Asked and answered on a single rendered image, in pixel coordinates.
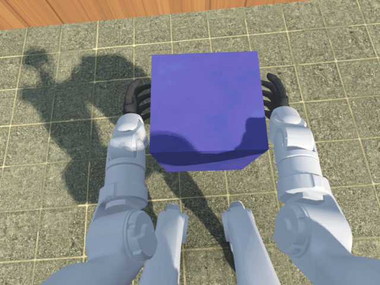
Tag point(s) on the left robot upper arm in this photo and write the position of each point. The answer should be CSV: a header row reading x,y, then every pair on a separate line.
x,y
117,247

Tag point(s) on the right robot hand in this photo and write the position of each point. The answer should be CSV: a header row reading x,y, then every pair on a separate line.
x,y
277,95

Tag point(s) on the robot left forearm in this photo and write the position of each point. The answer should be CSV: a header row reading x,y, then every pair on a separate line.
x,y
124,185

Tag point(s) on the robot left shin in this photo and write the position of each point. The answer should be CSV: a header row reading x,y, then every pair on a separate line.
x,y
170,206

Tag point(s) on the carton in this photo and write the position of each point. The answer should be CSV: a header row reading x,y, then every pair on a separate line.
x,y
207,111

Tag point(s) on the left robot hand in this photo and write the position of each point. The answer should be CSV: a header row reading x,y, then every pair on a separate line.
x,y
132,101

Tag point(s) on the right robot upper arm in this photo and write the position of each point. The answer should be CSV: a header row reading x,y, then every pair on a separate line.
x,y
319,241

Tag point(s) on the robot right forearm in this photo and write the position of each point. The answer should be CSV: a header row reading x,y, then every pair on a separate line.
x,y
297,161

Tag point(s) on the right robot foot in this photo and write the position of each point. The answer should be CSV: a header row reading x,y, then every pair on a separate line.
x,y
228,243

